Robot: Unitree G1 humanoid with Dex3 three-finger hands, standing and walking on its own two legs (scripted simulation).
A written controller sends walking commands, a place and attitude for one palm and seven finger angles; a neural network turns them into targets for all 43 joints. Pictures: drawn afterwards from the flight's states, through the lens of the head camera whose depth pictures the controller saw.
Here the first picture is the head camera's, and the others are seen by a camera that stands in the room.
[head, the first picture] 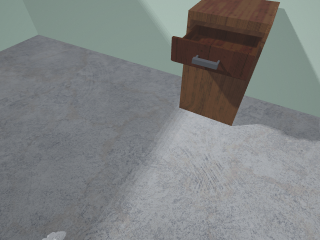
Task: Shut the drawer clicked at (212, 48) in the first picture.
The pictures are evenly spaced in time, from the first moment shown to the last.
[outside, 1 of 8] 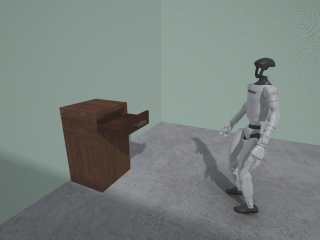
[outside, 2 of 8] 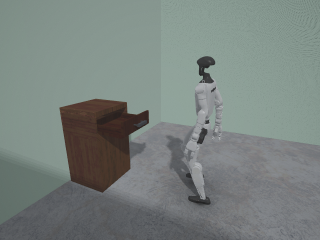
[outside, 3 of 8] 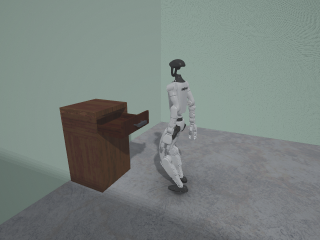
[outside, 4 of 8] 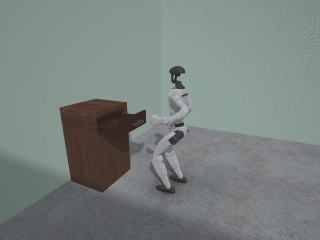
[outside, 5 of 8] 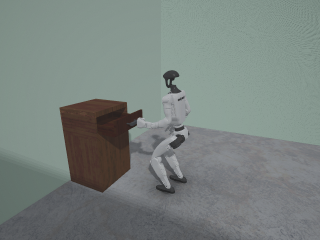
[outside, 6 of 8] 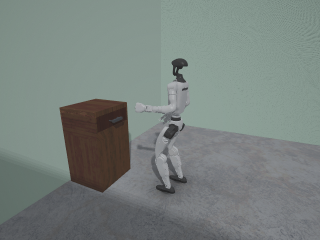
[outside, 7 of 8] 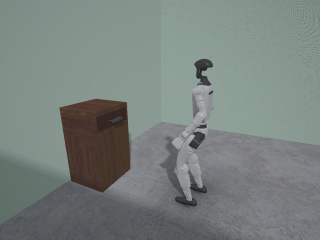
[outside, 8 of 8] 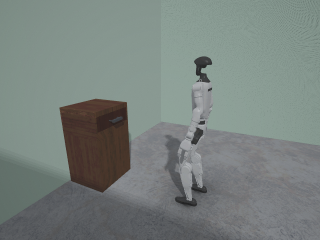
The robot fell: no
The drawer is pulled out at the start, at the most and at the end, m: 0.29 0.29 0.00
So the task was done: yes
